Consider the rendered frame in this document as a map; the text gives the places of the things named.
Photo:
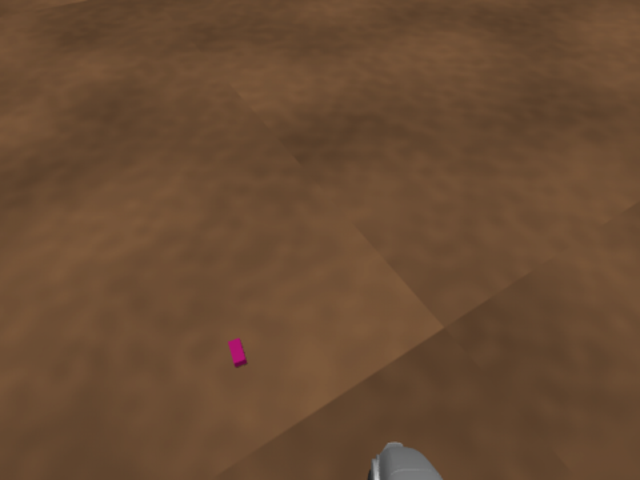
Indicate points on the small box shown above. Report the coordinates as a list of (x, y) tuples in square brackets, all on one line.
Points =
[(237, 352)]

